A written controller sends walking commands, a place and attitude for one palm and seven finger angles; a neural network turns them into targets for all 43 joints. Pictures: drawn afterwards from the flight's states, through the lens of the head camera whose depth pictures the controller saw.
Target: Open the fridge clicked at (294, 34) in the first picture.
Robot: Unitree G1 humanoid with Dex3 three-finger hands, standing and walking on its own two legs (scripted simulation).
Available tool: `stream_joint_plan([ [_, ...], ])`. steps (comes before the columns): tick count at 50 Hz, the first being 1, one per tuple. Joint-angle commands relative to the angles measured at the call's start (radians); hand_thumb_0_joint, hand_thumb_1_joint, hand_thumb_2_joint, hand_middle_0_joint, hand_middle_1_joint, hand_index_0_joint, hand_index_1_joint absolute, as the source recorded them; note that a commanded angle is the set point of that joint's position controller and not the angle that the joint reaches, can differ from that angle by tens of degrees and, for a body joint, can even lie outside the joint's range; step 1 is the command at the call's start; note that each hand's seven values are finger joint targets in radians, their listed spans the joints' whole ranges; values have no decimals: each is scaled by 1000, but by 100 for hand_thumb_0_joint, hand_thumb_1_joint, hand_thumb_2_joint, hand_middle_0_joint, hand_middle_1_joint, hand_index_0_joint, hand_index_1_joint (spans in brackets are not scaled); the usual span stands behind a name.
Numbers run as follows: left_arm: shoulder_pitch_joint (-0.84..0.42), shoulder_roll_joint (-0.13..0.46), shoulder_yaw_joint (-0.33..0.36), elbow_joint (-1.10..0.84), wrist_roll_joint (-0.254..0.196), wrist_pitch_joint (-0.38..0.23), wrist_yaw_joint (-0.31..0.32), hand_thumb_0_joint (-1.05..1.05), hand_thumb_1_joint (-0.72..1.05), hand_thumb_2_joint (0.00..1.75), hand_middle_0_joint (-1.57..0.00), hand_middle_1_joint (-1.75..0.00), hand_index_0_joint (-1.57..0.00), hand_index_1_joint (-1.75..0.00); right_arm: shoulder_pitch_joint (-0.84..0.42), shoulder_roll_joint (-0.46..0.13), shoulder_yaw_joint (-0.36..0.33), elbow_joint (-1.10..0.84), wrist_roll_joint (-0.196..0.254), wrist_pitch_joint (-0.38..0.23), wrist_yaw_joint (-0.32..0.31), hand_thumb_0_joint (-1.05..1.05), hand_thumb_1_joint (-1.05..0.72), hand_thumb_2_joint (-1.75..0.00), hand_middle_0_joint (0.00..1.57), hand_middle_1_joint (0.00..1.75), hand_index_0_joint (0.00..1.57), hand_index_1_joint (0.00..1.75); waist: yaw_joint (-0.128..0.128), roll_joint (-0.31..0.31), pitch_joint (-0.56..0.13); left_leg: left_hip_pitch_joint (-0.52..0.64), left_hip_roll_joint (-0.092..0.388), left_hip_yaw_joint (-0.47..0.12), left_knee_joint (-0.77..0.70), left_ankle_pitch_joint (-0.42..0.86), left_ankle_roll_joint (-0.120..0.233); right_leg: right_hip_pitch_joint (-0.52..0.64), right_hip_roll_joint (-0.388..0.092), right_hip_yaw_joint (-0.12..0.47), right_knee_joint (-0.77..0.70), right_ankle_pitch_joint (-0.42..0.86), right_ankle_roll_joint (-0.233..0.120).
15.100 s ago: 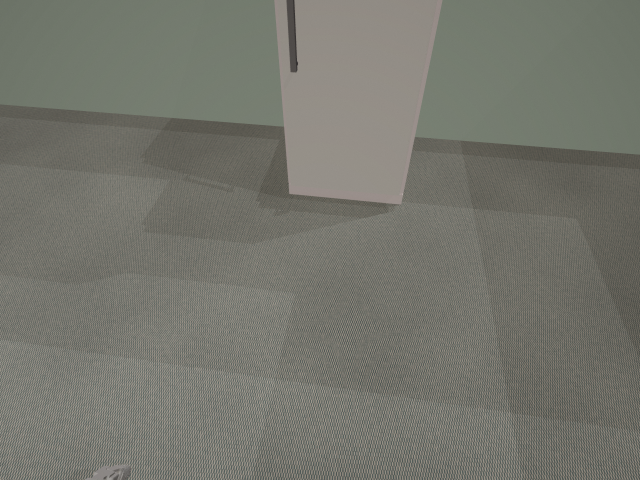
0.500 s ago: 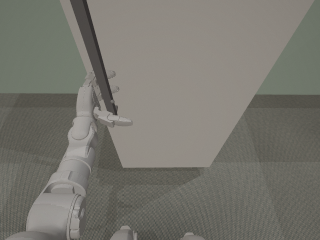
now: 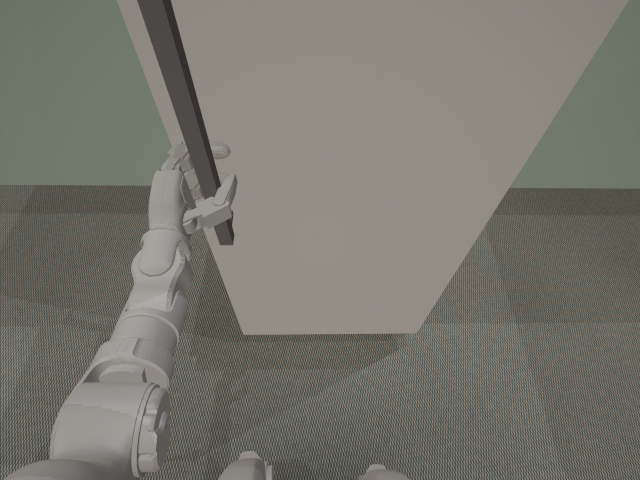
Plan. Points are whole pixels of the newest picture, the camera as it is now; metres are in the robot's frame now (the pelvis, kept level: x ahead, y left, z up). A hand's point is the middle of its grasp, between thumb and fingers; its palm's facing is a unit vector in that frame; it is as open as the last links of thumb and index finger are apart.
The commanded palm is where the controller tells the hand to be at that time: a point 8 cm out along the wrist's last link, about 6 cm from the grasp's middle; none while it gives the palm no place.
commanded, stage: grip the handle and tug to test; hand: left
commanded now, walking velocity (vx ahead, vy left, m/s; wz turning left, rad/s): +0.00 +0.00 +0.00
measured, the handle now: (193, 107) +0.50 +0.14 +0.18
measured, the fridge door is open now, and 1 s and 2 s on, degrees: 0 3 33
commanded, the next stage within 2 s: pull the door a little, standing still in 0.78 s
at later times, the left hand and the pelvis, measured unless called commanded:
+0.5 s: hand (223, 200) +0.45 +0.12 +0.08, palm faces +0.01 -1.00 -0.01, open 5.8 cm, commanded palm +0.41 +0.16 +0.08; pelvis +0.00 +0.00 +0.00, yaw +0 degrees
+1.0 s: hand (221, 217) +0.42 +0.12 +0.08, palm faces -0.05 -1.00 +0.01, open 6.0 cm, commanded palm +0.38 +0.17 +0.08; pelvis +0.04 +0.00 +0.01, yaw +0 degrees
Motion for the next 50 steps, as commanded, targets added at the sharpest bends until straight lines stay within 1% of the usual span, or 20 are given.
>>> stream_joint_plan([
  [1, -377, 109, -4, -219, 3, -71, -17, 0, 90, 90, -45, -140, -45, -140, 73, -144, -52, -91, 6, -23, -6, 0, -90, -90, 20, 30, 20, 30, -14, -2, -366, 364, -54, -53, -69, 301, 21, 46, 46, 36, -121, 420, 8],
  [5, -376, 119, 5, -225, 9, -71, -13, 0, 90, 90, -45, -140, -45, -140, 80, -147, -57, -94, 4, -19, -8, 0, -90, -90, 20, 30, 20, 30, -14, -9, -375, 367, -53, -53, -66, 313, 22, 51, 47, 37, -117, 430, 8],
  [9, -418, 70, -42, -220, 15, -68, -9, 0, 90, 90, -45, -140, -45, -140, 77, -142, -58, -85, 5, -18, -6, 0, -90, -90, 20, 30, 20, 30, -35, -12, -345, 374, -49, -60, -68, 288, 20, 7, 47, 31, -124, 397, 11],
  [13, -407, 64, -42, -242, 21, -76, 2, 0, 90, 90, -45, -140, -45, -140, 81, -142, -60, -85, 1, -22, -3, 0, -90, -90, 20, 30, 20, 30, -22, 8, -381, 405, -47, -66, -69, 310, 17, 8, 47, 25, -115, 396, 5],
  [18, -413, 56, -58, -229, 25, -72, 3, 0, 90, 90, -45, -140, -45, -140, 81, -143, -59, -83, 2, -21, -3, 0, -90, -90, 20, 30, 20, 30, -33, -8, -365, 389, -48, -65, -68, 298, 21, 7, 47, 27, -119, 396, 7],
  [21, -357, 75, -34, -252, 19, -73, -1, 0, 90, 90, -45, -140, -45, -140, 79, -143, -60, -89, 3, -22, 0, 0, -90, -90, 20, 30, 20, 30, -13, -8, -398, 399, -51, -59, -67, 328, 22, 42, 47, 31, -117, 435, 6],
  [23, -317, 54, -53, -270, 12, -64, -12, 0, 90, 90, -45, -140, -45, -140, 67, -140, -56, -103, 5, -20, 2, 0, -90, -90, 20, 30, 20, 30, -9, -13, -383, 386, -53, -54, -73, 326, 22, 59, 47, 28, -121, 444, 7],
  [27, -256, 75, -30, -311, -2, -53, -21, 0, 90, 90, -45, -140, -45, -140, 59, -140, -57, -117, 8, -17, 2, 0, -90, -90, 20, 30, 20, 30, 5, -16, -386, 376, -56, -44, -79, 330, 24, 96, 46, 34, -126, 471, 9],
  [28, -204, 91, -9, -320, -8, -47, -23, 0, 90, 90, -45, -140, -45, -140, 55, -140, -56, -124, 9, -16, 1, 0, -90, -90, 20, 30, 20, 30, 19, -16, -385, 374, -56, -40, -81, 348, 24, 117, 46, 34, -126, 493, 7],
  [29, -182, 87, -18, -334, -9, -44, -27, 0, 90, 90, -45, -140, -45, -140, 55, -139, -55, -128, 10, -14, 2, 0, -90, -90, 20, 30, 20, 30, 17, -44, -383, 363, -56, -38, -85, 353, 25, 136, 45, 35, -127, 511, 9],
  [31, -123, 67, -32, -396, -14, -41, -31, 0, 90, 90, -45, -140, -45, -140, 46, -133, -56, -144, 12, -17, 5, 0, -90, -90, 20, 30, 20, 30, 30, 3, -403, 394, -55, -31, -86, 412, 23, 150, 43, 33, -120, 560, 8],
  [33, -35, 66, -27, -458, -26, -33, -33, 0, 90, 90, -45, -140, -45, -140, 42, -131, -57, -160, 11, -19, 11, 0, -90, -90, 20, 30, 20, 30, 52, 1, -420, 407, -55, -29, -89, 451, 22, 182, 45, 31, -117, 595, 6],
  [39, 130, 81, -18, -578, -43, -2, -45, 0, 90, 90, -45, -140, -45, -140, 26, -127, -57, -190, 15, -17, 12, 0, -90, -90, 20, 30, 20, 30, 61, -50, -374, 378, -58, -8, -101, 498, 29, 264, 37, 41, -126, 726, 16],
  [40, 140, 105, 4, -587, -43, 0, -42, 0, 90, 90, -45, -140, -45, -140, 29, -130, -56, -191, 12, -16, 10, 0, -90, -90, 20, 30, 20, 30, 68, -46, -369, 373, -61, -6, -101, 515, 30, 283, 34, 43, -123, 749, 14],
  [42, 141, 90, -6, -606, -48, 8, -43, 0, 90, 90, -45, -140, -45, -140, 24, -124, -54, -190, 14, -16, 8, 0, -90, -90, 20, 30, 20, 30, 58, -62, -357, 369, -61, -3, -106, 512, 29, 289, 30, 44, -126, 771, 19],
  [44, 160, 80, -17, -634, -44, 13, -42, 0, 90, 90, -45, -140, -45, -140, 19, -121, -54, -189, 15, -16, 5, 0, -90, -90, 20, 30, 20, 30, 60, -31, -357, 390, -59, -6, -105, 540, 26, 282, 28, 44, -125, 769, 18],
  [45, 65, 35, -74, -644, -38, 15, -36, 0, 90, 90, -45, -140, -45, -140, 21, -119, -52, -180, 14, -17, 3, 0, -90, -90, 20, 30, 20, 30, 29, -7, -341, 411, -56, -14, -97, 554, 27, 243, 29, 38, -125, 740, 18],
  [46, -11, 66, -39, -613, -31, 15, -22, 0, 90, 90, -45, -140, -45, -140, 28, -123, -57, -155, 13, -18, -2, 0, -90, -90, 20, 30, 20, 30, 17, -25, -338, 418, -50, -25, -84, 541, 23, 199, 33, 37, -122, 708, 20],
  [47, 43, 49, -42, -585, -26, 19, -18, 0, 90, 90, -45, -140, -45, -140, 31, -122, -60, -155, 8, -18, -2, 0, -90, -90, 20, 30, 20, 30, 26, -49, -335, 415, -52, -28, -85, 530, 23, 198, 35, 34, -121, 691, 19],
  [50, 143, 27, -65, -657, -25, 13, -18, 0, 90, 90, -45, -140, -45, -140, 11, -118, -58, -176, 6, -23, 2, 0, -90, -90, 20, 30, 20, 30, 54, -5, -385, 456, -54, -26, -88, 591, 24, 232, 27, 33, -117, 712, 13],
])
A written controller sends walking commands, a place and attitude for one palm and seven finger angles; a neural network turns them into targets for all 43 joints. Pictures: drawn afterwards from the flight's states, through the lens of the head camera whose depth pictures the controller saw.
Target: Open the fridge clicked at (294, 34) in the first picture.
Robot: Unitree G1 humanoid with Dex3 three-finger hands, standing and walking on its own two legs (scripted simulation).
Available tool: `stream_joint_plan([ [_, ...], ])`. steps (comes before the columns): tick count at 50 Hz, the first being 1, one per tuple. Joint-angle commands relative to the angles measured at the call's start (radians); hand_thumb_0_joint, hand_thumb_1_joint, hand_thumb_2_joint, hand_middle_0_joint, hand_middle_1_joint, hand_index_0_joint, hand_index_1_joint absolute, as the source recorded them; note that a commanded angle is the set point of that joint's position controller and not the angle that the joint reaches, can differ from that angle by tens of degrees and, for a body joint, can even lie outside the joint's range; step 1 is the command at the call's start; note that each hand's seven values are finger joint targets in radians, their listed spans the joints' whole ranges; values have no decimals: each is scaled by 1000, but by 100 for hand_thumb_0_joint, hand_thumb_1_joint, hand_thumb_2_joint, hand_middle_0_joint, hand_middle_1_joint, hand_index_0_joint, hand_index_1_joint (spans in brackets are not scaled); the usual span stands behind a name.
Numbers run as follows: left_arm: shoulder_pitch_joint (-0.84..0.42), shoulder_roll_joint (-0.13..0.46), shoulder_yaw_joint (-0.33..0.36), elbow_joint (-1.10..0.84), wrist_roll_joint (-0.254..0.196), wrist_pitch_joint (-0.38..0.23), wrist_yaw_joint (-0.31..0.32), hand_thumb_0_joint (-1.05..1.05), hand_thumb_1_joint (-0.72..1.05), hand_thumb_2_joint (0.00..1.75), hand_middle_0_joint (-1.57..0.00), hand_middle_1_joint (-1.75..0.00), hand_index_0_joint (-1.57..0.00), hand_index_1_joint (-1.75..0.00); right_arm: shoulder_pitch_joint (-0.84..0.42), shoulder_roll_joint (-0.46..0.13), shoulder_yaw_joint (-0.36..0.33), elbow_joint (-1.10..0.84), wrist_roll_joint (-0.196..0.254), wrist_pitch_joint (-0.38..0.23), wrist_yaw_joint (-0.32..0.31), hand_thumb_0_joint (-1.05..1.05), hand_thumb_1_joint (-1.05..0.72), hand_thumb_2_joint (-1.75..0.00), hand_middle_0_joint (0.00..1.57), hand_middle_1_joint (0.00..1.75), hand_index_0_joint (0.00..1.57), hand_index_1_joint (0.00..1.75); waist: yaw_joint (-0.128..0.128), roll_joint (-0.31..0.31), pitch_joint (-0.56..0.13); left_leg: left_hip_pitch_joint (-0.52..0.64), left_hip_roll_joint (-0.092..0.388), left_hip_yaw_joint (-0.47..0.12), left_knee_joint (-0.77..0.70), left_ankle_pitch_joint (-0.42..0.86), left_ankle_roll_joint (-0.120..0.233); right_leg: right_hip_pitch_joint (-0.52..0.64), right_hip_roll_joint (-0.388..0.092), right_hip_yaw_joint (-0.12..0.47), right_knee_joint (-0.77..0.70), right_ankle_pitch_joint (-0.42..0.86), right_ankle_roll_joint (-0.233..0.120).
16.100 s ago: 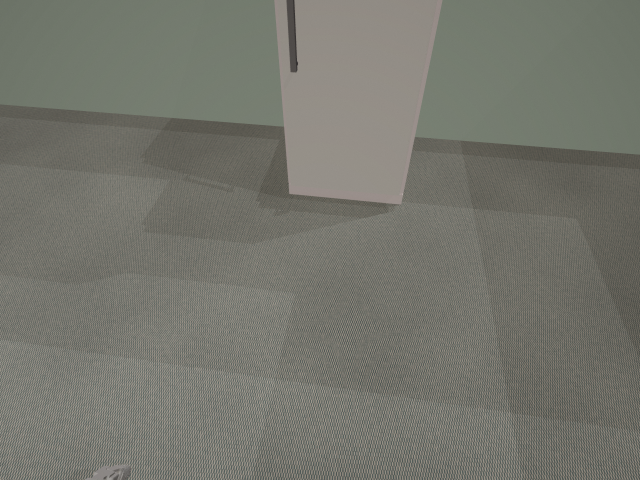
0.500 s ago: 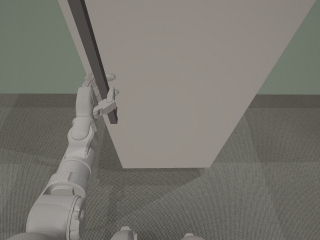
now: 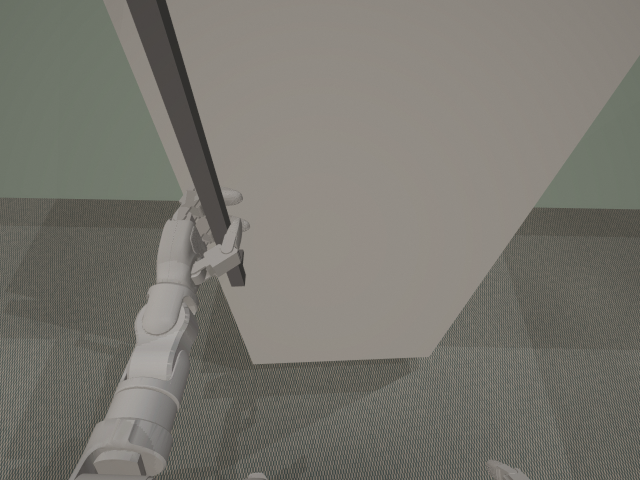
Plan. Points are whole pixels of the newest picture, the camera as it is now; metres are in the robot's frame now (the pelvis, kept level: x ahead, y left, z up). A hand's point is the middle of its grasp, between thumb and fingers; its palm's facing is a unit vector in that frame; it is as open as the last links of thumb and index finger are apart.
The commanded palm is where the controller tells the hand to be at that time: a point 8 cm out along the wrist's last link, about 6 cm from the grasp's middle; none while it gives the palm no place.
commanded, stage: pull the door a little, standing still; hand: left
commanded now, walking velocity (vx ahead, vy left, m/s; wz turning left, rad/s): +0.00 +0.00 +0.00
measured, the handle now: (205, 158) +0.44 +0.14 +0.17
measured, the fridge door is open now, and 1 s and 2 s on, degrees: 3 33 66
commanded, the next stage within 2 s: walk backward, drawing the door open in 0.10 s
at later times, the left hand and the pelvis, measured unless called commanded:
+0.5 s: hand (248, 335) +0.27 +0.08 +0.08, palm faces -0.11 -0.99 -0.11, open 5.8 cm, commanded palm +0.24 +0.14 +0.07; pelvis -0.02 +0.00 +0.04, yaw +1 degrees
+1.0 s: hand (306, 431) +0.18 +0.02 +0.08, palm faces +0.05 -0.99 -0.16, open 5.8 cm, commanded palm +0.14 +0.07 +0.07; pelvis -0.10 -0.10 +0.03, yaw +8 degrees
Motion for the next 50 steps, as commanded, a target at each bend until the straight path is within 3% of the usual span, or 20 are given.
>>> stream_joint_plan([
  [1, -154, 84, 6, -267, 5, -66, -2, 0, 90, 90, -45, -140, -45, -140, 31, -118, -48, -117, 4, -31, -5, 0, -90, -90, 20, 30, 20, 30, 19, -1, -373, 354, -38, -38, -19, 660, 25, 123, 27, 11, -45, 751, 6],
  [5, 26, 55, -26, -358, -16, -48, -22, 0, 90, 90, -45, -140, -45, -140, -6, -114, -41, -164, 4, -29, -1, 0, -90, -90, 20, 30, 20, 30, 40, -83, -346, 321, -43, -33, -40, 622, 32, 192, 23, 7, -58, 776, 8],
  [9, 161, 34, -56, -487, -15, -38, -21, 0, 90, 90, -45, -140, -45, -140, -54, -102, -33, -206, 8, -32, -1, 0, -90, -90, 20, 30, 20, 30, 46, -62, -281, 307, -43, -27, -64, 542, 29, 186, 23, 4, -71, 720, 11],
  [10, 121, 51, -54, -485, -7, -34, -10, 0, 90, 90, -45, -140, -45, -140, -54, -108, -30, -203, 6, -29, -6, 0, -90, -90, 20, 30, 20, 30, 32, -60, -255, 295, -45, -29, -61, 515, 31, 179, 21, 5, -75, 700, 8],
  [11, -139, 213, -29, -662, 87, -10, 52, 0, 90, 90, -45, -140, -45, -140, -90, -76, -11, -208, 25, 10, -64, 0, -90, -90, 20, 30, 20, 30, 15, -37, -347, 438, -31, -18, -145, 416, 54, 312, -51, 80, -188, 687, 25],
  [12, -30, 129, -68, -586, 90, 26, 85, 0, 90, 90, -45, -140, -45, -140, -102, -61, -4, -202, 17, 21, -97, 0, -90, -90, 20, 30, 20, 30, 6, -27, -273, 461, -35, -20, -166, 411, 57, 320, -65, 63, -236, 702, 27],
  [13, 68, 88, -107, -526, 97, 59, 97, 0, 90, 90, -45, -140, -45, -140, -121, -66, 3, -193, 11, 31, -115, 0, -90, -90, 20, 30, 20, 30, 9, -12, -214, 468, -22, -22, -191, 453, 58, 310, -72, 50, -251, 716, 35],
  [16, 126, 41, -169, -472, 112, 109, 102, 0, 90, 90, -45, -140, -45, -140, -148, -75, 8, -176, 2, 52, -146, 0, -90, -90, 20, 30, 20, 30, 2, -60, -129, 517, 19, -56, -256, 621, 59, 311, -59, 20, -277, 724, 50],
  [20, 158, 34, -191, -476, 125, 140, 106, 0, 90, 90, -45, -140, -45, -140, -174, -81, 12, -175, -13, 69, -151, 0, -90, -90, 20, 30, 20, 30, 8, -5, -114, 589, 59, -112, -332, 785, 55, 316, -32, -2, -297, 598, 39],
  [22, 186, 13, -207, -466, 126, 150, 105, 0, 90, 90, -45, -140, -45, -140, -179, -74, 13, -178, -16, 72, -145, 0, -90, -90, 20, 30, 20, 30, 7, -7, -117, 614, 68, -115, -354, 784, 54, 313, -24, -2, -315, 558, 40],
  [27, 180, 7, -217, -451, 130, 161, 110, 0, 90, 90, -45, -140, -45, -140, -196, -70, 12, -181, -20, 73, -137, 0, -90, -90, 20, 30, 20, 30, 8, -18, -105, 589, 66, -123, -424, 651, 47, 332, -15, -1, -368, 473, 41],
  [34, 144, -18, -245, -408, 135, 171, 113, 0, 90, 90, -45, -140, -45, -140, -225, -72, 5, -161, -20, 46, -140, 0, -90, -90, 20, 30, 20, 30, -5, -1, -6, 426, 80, -213, -579, 180, 62, 316, 2, 28, -393, 202, 31],
  [40, 135, -14, -240, -424, 151, 180, 110, 0, 90, 90, -45, -140, -45, -140, -232, -69, -18, -115, -23, 0, -138, 0, -90, -90, 20, 30, 20, 30, -8, 18, -4, 352, 95, -292, -603, 80, 77, 352, 16, 41, -373, 130, 27],
  [42, 143, -15, -233, -437, 152, 186, 107, 0, 90, 90, -45, -140, -45, -140, -243, -64, -26, -100, -23, -21, -138, 0, -90, -90, 20, 30, 20, 30, -4, 1, -6, 349, 80, -253, -571, 56, 67, 349, 11, 49, -413, 101, 32],
  [44, 131, -21, -235, -461, 154, 193, 105, 0, 90, 90, -45, -140, -45, -140, -242, -46, -29, -83, -16, -40, -135, 0, -90, -90, 20, 30, 20, 30, -6, -68, 0, 348, 26, -186, -494, 42, 39, 319, -20, 57, -494, 19, 36],
  [47, 116, 14, -207, -501, 157, 207, 115, 0, 90, 90, -45, -140, -45, -140, -222, -28, -31, -35, -14, -74, -137, 0, -90, -90, 20, 30, 20, 30, -16, -180, -6, 413, -52, -42, -219, 104, -14, 189, -129, 55, -602, -64, 18],
  [49, 124, 18, -194, -507, 167, 209, 118, 0, 90, 90, -45, -140, -45, -140, -214, -16, -34, -12, -12, -103, -142, 0, -90, -90, 20, 30, 20, 30, -10, -210, 14, 325, -70, 34, -16, 23, -27, 213, -165, 15, -631, 57, 34],
  [50, 120, 20, -203, -507, 167, 210, 116, 0, 90, 90, -45, -140, -45, -140, -224, -22, -35, 2, -9, -124, -142, 0, -90, -90, 20, 30, 20, 30, -11, -183, 46, 317, -61, 43, 13, -8, -25, 209, -165, -13, -613, 161, 49],
])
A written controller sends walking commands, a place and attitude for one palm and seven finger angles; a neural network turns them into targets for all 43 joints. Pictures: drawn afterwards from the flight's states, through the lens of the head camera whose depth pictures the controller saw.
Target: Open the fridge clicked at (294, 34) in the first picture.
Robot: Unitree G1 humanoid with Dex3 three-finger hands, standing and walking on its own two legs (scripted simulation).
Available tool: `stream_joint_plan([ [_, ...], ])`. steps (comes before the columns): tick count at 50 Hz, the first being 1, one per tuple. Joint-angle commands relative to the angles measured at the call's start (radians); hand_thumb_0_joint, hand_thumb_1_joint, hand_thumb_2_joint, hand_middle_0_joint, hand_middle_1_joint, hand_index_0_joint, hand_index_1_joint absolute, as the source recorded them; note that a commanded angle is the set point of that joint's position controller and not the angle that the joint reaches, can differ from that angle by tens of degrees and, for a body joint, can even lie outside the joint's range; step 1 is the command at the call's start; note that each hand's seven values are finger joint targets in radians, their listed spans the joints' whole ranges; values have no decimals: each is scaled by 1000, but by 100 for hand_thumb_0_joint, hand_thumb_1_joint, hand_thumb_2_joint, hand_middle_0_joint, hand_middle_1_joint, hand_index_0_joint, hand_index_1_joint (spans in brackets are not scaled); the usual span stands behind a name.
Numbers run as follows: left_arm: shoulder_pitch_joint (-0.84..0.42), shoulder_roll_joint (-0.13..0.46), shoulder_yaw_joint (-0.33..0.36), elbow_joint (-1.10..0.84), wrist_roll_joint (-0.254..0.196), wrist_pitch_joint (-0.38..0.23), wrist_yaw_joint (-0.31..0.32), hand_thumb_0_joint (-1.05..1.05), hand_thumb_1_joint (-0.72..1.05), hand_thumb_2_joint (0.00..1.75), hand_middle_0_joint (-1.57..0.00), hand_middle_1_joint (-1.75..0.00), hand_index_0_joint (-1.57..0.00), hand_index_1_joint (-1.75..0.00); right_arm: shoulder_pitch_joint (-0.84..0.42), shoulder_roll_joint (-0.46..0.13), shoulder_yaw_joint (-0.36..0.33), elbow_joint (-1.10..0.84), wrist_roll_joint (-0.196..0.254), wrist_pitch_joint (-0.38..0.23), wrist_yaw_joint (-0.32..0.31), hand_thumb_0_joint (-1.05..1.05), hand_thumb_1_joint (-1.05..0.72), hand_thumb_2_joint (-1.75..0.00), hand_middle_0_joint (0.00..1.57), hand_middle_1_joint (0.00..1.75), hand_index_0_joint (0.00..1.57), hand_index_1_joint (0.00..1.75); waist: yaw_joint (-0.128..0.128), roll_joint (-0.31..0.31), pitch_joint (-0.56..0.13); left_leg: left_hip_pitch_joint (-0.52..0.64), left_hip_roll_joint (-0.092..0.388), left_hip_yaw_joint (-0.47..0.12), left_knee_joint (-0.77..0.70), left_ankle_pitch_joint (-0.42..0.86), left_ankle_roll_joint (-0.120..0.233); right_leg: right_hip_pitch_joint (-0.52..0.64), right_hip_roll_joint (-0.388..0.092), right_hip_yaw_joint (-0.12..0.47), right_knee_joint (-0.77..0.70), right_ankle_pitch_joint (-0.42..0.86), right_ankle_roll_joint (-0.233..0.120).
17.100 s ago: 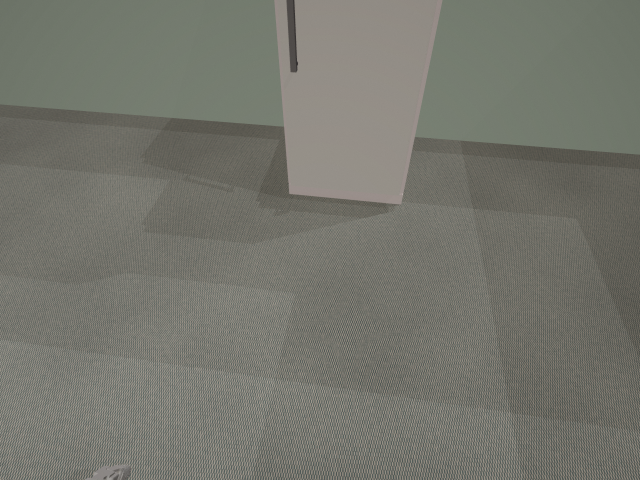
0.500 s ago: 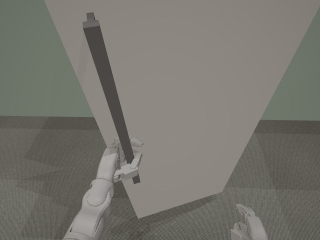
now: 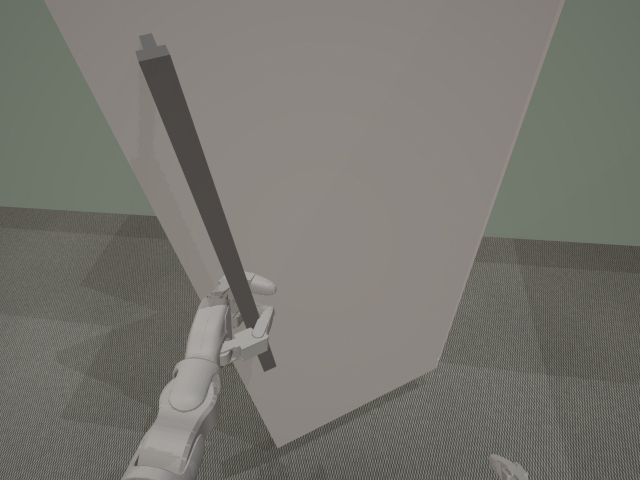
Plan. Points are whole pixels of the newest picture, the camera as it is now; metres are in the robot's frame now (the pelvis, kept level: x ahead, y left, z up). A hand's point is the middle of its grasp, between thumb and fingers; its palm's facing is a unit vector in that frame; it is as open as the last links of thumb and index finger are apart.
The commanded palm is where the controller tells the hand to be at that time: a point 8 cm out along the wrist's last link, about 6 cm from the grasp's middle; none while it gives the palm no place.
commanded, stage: walk backward, drawing the door open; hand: left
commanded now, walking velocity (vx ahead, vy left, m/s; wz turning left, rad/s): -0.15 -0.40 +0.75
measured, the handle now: (228, 257) +0.34 +0.11 +0.14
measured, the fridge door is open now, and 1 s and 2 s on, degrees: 33 66 74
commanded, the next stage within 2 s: stop walking and hold the door back in 1.14 s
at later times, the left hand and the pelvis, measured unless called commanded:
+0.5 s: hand (327, 398) +0.21 +0.00 +0.04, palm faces +0.27 -0.95 -0.13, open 6.0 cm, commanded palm +0.16 +0.04 +0.04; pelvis -0.04 -0.20 -0.02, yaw +27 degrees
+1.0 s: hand (451, 460) +0.14 -0.12 +0.04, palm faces +0.76 -0.64 -0.14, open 5.9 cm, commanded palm +0.08 -0.12 +0.04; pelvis +0.05 -0.43 -0.01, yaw +52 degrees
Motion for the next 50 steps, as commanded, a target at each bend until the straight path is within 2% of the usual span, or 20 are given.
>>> stream_joint_plan([
  [1, -238, 55, -24, -204, 51, -48, -17, 0, 90, 90, -45, -140, -45, -140, -116, -57, -26, -115, 11, -124, -19, 0, -90, -90, 20, 30, 20, 30, -17, -209, -62, 102, -47, 167, 238, -132, 8, -106, -191, 85, -272, 32, 206],
  [3, -253, 40, -45, -218, 43, -67, -29, 0, 90, 90, -45, -140, -45, -140, -16, -73, -27, -72, 13, -176, -29, 0, -90, -90, 20, 30, 20, 30, -98, -102, -31, 378, 35, 15, -197, 10, 83, -273, -11, -21, 111, 223, 326],
  [4, -242, 23, -39, -243, 31, -83, -41, 0, 90, 90, -45, -140, -45, -140, -5, -145, -49, -100, -14, -184, -24, 0, -90, -90, 20, 30, 20, 30, -106, 215, -43, 433, 338, -524, -545, 194, 253, -441, 93, 49, 629, -39, 387],
  [5, -163, 62, 14, -229, 64, -85, -32, 0, 90, 90, -45, -140, -45, -140, -128, -176, -51, -167, -74, -156, 2, 0, -90, -90, 20, 30, 20, 30, 0, 239, -93, 181, 546, -872, -490, 163, 283, -279, -61, 359, 931, -249, 217],
  [9, -112, 44, 52, -280, 30, -98, -54, 0, 90, 90, -45, -140, -45, -140, -202, -138, -42, -162, -48, -124, -2, 0, -90, -90, 20, 30, 20, 30, 80, 34, -42, -248, 261, -318, -324, -232, 114, 97, -63, 341, 376, -260, 141],
  [11, -217, 40, 29, -306, 33, -86, -37, 0, 90, 90, -45, -140, -45, -140, -139, -121, -44, -155, -13, -157, -7, 0, -90, -90, 20, 30, 20, 30, 42, -34, -182, -123, 84, -103, -197, -278, 22, 258, 20, 121, 2, -200, 149],
  [13, -359, 88, 24, -418, 55, -80, -34, 0, 90, 90, -45, -140, -45, -140, -83, -49, -46, -140, -1, -165, -14, 0, -90, -90, 20, 30, 20, 30, -20, -231, -227, 125, -107, 166, 251, -133, -49, -23, -177, 193, -299, -306, 75],
  [16, -320, 97, 32, -313, 60, -51, -21, 0, 90, 90, -45, -140, -45, -140, -132, -79, -67, -146, 0, -191, -32, 0, -90, -90, 20, 30, 20, 30, 29, -334, -111, -4, -28, 95, 654, -242, -27, -119, -368, 379, -223, -47, -95],
  [20, -325, 11, -58, -329, 52, -102, -53, 0, 90, 90, -45, -140, -45, -140, -80, -67, -26, -133, -18, -198, -55, 0, -90, -90, 20, 30, 20, 30, -39, -183, -125, 255, 29, 92, -15, 18, 13, -85, -212, 64, 236, 316, 32],
  [22, -296, -4, -59, -403, 54, -138, -63, 0, 90, 90, -45, -140, -45, -140, -67, -142, -41, -159, -46, -203, -33, 0, -90, -90, 20, 30, 20, 30, -18, 155, -171, 611, 468, -584, -279, 730, 222, -500, -59, 160, 661, -292, 187],
  [24, -234, 61, -3, -480, 71, -153, -66, 0, 90, 90, -45, -140, -45, -140, -113, -157, -54, -176, -54, -192, -18, 0, -90, -90, 20, 30, 20, 30, -5, 108, -188, 537, 483, -659, -258, 557, 256, -539, -112, 312, 744, -237, 200],
  [31, -198, 51, 45, -435, 38, -81, -51, 0, 90, 90, -45, -140, -45, -140, -115, -120, -42, -193, 10, -184, -7, 0, -90, -90, 20, 30, 20, 30, 42, 135, -175, -18, 139, -69, -187, -156, 61, 218, -23, 95, 42, 30, 196],
  [34, -210, 169, 116, -498, 45, -57, -23, 0, 90, 90, -45, -140, -45, -140, -143, -31, -19, -207, 19, -167, -8, 0, -90, -90, 20, 30, 20, 30, 50, -261, -186, -103, -78, 160, 388, -293, -34, 94, -274, 289, -255, -151, 74],
  [36, -155, 203, 155, -469, 43, -43, -11, 0, 90, 90, -45, -140, -45, -140, -160, -64, -54, -197, 3, -180, -25, 0, -90, -90, 20, 30, 20, 30, 79, -362, -187, -143, -35, 79, 801, -355, -18, 56, -435, 499, -230, -3, -95],
  [37, -172, 163, 126, -480, 43, -59, -17, 0, 90, 90, -45, -140, -45, -140, -191, -49, -37, -205, -8, -178, -28, 0, -90, -90, 20, 30, 20, 30, 68, -286, -138, -183, 0, 88, 800, -321, -22, 96, -403, 366, -153, 151, -105],
  [39, -122, 136, 125, -431, 44, -81, -15, 0, 90, 90, -45, -140, -45, -140, -189, -39, -15, -199, -19, -152, -34, 0, -90, -90, 20, 30, 20, 30, 63, -241, -137, -134, 8, 136, 659, -298, -32, 131, -326, 162, -77, 328, -66],
  [45, -115, 110, 91, -498, 28, -85, -10, 0, 90, 90, -45, -140, -45, -140, -83, -65, -11, -224, -15, -177, -55, 0, -90, -90, 20, 30, 20, 30, 21, -218, -187, 172, 24, 190, -60, -121, 13, 97, -290, 103, 28, 332, -8],
  [46, -120, 102, 77, -524, 25, -89, -14, 0, 90, 90, -45, -140, -45, -140, -38, -70, -10, -219, -15, -185, -53, 0, -90, -90, 20, 30, 20, 30, -14, -127, -203, 382, 94, 118, -229, 53, 45, -68, -253, 72, 200, 254, 63],
  [48, -96, 116, 86, -570, 61, -134, -16, 0, 90, 90, -45, -140, -45, -140, -85, -146, -20, -244, -54, -178, -39, 0, -90, -90, 20, 30, 20, 30, 29, 182, -150, 551, 609, -639, -356, 645, 312, -472, -115, 229, 695, -270, 240],
  [50, -91, 190, 157, -595, 74, -128, -29, 0, 90, 90, -45, -140, -45, -140, -127, -152, -36, -224, -58, -162, -31, 0, -90, -90, 20, 30, 20, 30, 21, 135, -123, 431, 506, -549, -320, 429, 251, -454, -139, 302, 681, -176, 195],
])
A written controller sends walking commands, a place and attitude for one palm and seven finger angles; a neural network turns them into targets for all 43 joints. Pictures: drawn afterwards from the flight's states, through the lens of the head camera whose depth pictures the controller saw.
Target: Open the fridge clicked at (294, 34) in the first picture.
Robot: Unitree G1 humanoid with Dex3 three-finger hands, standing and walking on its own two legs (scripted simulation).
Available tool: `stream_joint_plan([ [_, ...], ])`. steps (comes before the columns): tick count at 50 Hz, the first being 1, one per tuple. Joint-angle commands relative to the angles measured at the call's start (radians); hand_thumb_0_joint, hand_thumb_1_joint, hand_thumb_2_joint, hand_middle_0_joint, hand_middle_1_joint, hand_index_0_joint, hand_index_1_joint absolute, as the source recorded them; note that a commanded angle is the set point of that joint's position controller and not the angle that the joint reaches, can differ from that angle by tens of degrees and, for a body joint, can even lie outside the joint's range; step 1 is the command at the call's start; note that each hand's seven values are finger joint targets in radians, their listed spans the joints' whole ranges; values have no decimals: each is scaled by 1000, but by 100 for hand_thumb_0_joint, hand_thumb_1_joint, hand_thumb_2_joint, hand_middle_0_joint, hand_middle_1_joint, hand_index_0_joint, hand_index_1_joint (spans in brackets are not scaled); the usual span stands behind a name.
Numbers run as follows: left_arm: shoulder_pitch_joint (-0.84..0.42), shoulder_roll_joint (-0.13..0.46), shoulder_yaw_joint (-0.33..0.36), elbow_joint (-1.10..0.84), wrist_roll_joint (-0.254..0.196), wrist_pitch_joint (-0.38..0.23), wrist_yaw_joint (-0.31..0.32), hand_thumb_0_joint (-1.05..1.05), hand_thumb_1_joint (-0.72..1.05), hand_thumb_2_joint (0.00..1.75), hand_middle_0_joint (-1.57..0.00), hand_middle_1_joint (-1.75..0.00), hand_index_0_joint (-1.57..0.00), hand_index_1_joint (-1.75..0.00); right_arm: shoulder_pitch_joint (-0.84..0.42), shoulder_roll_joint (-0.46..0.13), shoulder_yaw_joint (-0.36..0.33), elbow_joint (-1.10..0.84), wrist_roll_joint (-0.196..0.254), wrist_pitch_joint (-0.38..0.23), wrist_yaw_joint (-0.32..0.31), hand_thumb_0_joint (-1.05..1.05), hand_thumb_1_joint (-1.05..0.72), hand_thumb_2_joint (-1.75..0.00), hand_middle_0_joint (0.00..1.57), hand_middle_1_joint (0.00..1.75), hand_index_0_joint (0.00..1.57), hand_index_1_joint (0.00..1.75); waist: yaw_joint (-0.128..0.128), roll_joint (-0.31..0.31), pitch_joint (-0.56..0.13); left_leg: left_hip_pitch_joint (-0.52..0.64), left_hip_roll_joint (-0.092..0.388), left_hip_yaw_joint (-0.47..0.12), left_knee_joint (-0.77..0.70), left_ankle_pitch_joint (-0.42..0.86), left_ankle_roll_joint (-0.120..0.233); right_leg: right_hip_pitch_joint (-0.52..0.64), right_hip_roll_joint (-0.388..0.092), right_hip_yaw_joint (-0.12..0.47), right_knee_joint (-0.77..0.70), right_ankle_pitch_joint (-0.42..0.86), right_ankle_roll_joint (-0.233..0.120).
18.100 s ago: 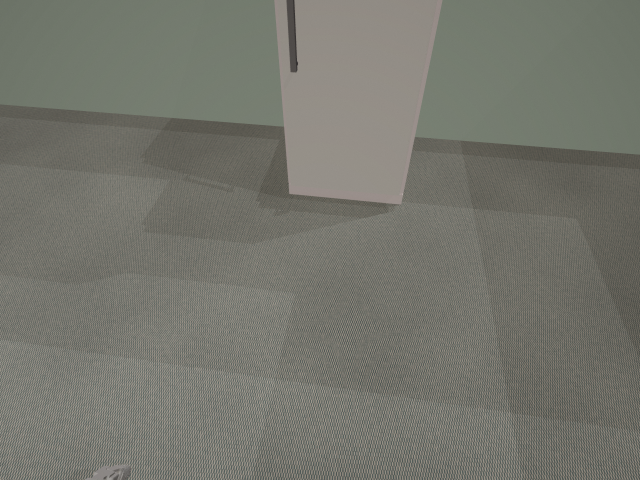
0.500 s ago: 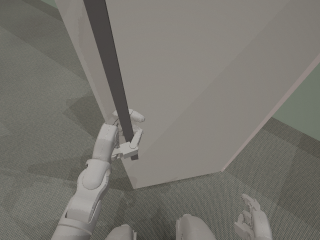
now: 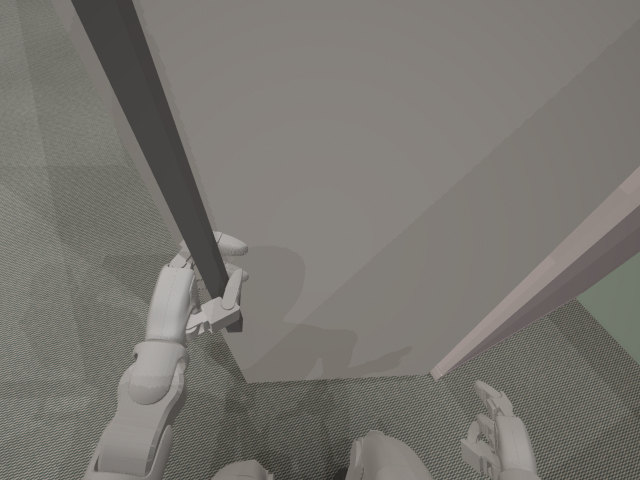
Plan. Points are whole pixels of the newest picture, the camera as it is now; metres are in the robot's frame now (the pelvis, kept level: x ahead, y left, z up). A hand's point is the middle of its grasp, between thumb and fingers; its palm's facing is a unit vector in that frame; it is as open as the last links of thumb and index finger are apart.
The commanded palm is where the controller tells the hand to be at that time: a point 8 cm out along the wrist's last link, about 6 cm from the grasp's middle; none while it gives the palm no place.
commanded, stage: walk backward, drawing the door open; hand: left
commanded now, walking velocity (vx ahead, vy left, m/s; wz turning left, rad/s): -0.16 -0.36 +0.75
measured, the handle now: (201, 217) +0.34 +0.14 +0.15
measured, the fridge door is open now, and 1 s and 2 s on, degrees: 66 74 75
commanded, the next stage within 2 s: stop walking and hold the door back in 0.14 s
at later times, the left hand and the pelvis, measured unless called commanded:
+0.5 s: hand (251, 376) +0.22 +0.08 +0.06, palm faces +0.46 -0.84 -0.30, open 5.8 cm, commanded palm +0.19 +0.14 +0.06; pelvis -0.03 -0.20 +0.02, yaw +20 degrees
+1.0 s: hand (244, 345) +0.24 +0.09 +0.06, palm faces +0.39 -0.89 -0.24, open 5.7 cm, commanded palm +0.19 +0.14 +0.06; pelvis -0.08 -0.20 +0.01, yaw +19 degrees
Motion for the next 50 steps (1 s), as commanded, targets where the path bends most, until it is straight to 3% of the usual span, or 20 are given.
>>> stream_joint_plan([
  [1, -124, 103, 68, -314, 38, -90, -18, 0, 90, 90, -45, -140, -45, -140, -66, -173, -54, -108, -6, -27, 6, 0, -90, -90, 20, 30, 20, 30, 5, 220, -236, 274, 468, -605, -364, 433, 180, -243, -55, 261, 259, 21, 46],
  [5, -111, 37, 38, -234, 14, -36, -7, 0, 90, 90, -45, -140, -45, -140, 10, -170, -59, -91, 29, -38, 26, 0, -90, -90, 20, 30, 20, 30, 15, 254, -282, 93, 245, -258, -334, 293, 41, 99, 5, 144, -60, 106, 53],
  [10, -84, 123, 126, -210, 3, -59, 17, 0, 90, 90, -45, -140, -45, -140, 11, -147, -63, -94, 55, -55, 41, 0, -90, -90, 20, 30, 20, 30, 13, 296, -296, -15, 114, -240, -236, 7, 4, 358, 91, 15, -526, 131, 76],
  [11, -91, 133, 125, -215, -4, -64, 20, 0, 90, 90, -45, -140, -45, -140, 14, -112, -54, -92, 63, -52, 44, 0, -90, -90, 20, 30, 20, 30, 6, 192, -298, -52, 44, -206, -120, -38, -26, 366, 39, 42, -622, 148, 53],
  [13, -179, 262, 223, -213, 0, -64, 54, 0, 90, 90, -45, -140, -45, -140, -37, -59, -33, -98, 57, -38, 42, 0, -90, -90, 20, 30, 20, 30, 40, -132, -344, -289, -57, -76, 401, -256, -82, 387, -282, 298, -609, 399, -92],
  [14, -158, 340, 331, -84, -18, -47, 75, 0, 90, 90, -45, -140, -45, -140, -28, -115, -75, -77, 45, -43, 24, 0, -90, -90, 20, 30, 20, 30, 53, -384, -380, -324, -47, -183, 646, -317, -76, 369, -373, 470, -609, 460, -147],
  [15, -235, 334, 307, -34, -15, -34, 83, 0, 90, 90, -45, -140, -45, -140, -51, -132, -69, -71, 38, -44, 15, 0, -90, -90, 20, 30, 20, 30, 55, -276, -366, -336, -40, -223, 717, -276, -66, 370, -386, 491, -571, 521, -166],
  [16, -316, 278, 262, 27, -9, -50, 91, 0, 90, 90, -45, -140, -45, -140, -77, -104, -30, -54, 40, -31, 13, 0, -90, -90, 20, 30, 20, 30, 46, -134, -336, -379, -10, -210, 723, -201, -72, 438, -354, 344, -486, 692, -162],
  [20, -452, 367, 346, 302, -21, -97, 112, 0, 90, 90, -45, -140, -45, -140, -67, -166, -35, -42, 48, 24, -2, 0, -90, -90, 20, 30, 20, 30, 43, -167, -300, -310, -28, -150, 502, -102, -73, 495, -314, 227, -482, 842, -91],
  [30, -868, 423, 341, 527, -25, -140, 94, 0, 90, 90, -45, -140, -45, -140, -9, -217, -52, -50, 54, 32, 27, 0, -90, -90, 20, 30, 20, 30, 69, -119, -351, -183, -6, -135, 209, -130, -44, 474, -379, 343, -622, 333, -143],
  [34, -987, 430, 331, 595, -10, -147, 87, 0, 90, 90, -45, -140, -45, -140, 21, -198, -40, -38, 55, 25, 25, 0, -90, -90, 20, 30, 20, 30, 75, -137, -419, -71, -37, -41, 1, -154, -26, 455, -330, 305, -621, 126, -150],
  [36, -1036, 408, 305, 608, -6, -153, 83, 0, 90, 90, -45, -140, -45, -140, 57, -191, -37, -23, 53, 23, 23, 0, -90, -90, 20, 30, 20, 30, 38, -87, -449, 102, -57, 6, -224, -48, -17, 386, -258, 213, -547, 25, -107],
  [37, -1039, 387, 295, 593, -9, -165, 76, 0, 90, 90, -45, -140, -45, -140, 66, -199, -45, -31, 53, 19, 19, 0, -90, -90, 20, 30, 20, 30, 28, 0, -445, 208, -33, -30, -302, -33, 3, 297, -194, 171, -468, 5, -71],
  [39, -1071, 318, 239, 565, -22, -178, 60, 0, 90, 90, -45, -140, -45, -140, 68, -247, -51, -54, 58, 16, 17, 0, -90, -90, 20, 30, 20, 30, 34, 353, -367, 280, 262, -444, -416, 42, 136, 29, 14, 9, -149, -69, 6],
  [40, -1058, 270, 182, 530, -33, -179, 52, 0, 90, 90, -45, -140, -45, -140, 53, -198, -36, -63, 61, 7, 20, 0, -90, -90, 20, 30, 20, 30, 12, 408, -347, 322, 355, -616, -453, 110, 220, -123, 27, 68, 31, -188, 7],
  [41, -1046, 414, 295, 583, -4, -171, 63, 0, 90, 90, -45, -140, -45, -140, 65, -202, -38, -37, 64, 12, 13, 0, -90, -90, 20, 30, 20, 30, 21, 293, -325, 314, 356, -570, -398, 233, 241, -143, -23, 151, 52, -120, 0],
  [42, -1028, 412, 286, 602, -7, -163, 56, 0, 90, 90, -45, -140, -45, -140, 91, -214, -45, -26, 71, 19, 13, 0, -90, -90, 20, 30, 20, 30, 24, 190, -335, 318, 317, -478, -328, 348, 223, -105, -26, 154, -15, -72, 4],
  [45, -922, 305, 215, 558, -25, -133, 28, 0, 90, 90, -45, -140, -45, -140, 109, -217, -41, -39, 75, 24, 20, 0, -90, -90, 20, 30, 20, 30, 27, 167, -361, 340, 208, -222, -225, 580, 121, 86, 37, 53, -282, 54, 3],
  [48, -846, 345, 238, 507, -16, -120, 28, 0, 90, 90, -45, -140, -45, -140, 102, -206, -24, -49, 77, 27, 31, 0, -90, -90, 20, 30, 20, 30, 27, 176, -405, 229, 187, -162, -109, 616, 52, 365, 57, 42, -533, 240, -12],
  [50, -800, 405, 287, 511, -6, -118, 42, 0, 90, 90, -45, -140, -45, -140, 102, -193, -27, -45, 79, 31, 27, 0, -90, -90, 20, 30, 20, 30, 18, 53, -454, -44, 115, -100, 63, 423, -5, 653, -107, 213, -484, 554, -83],
])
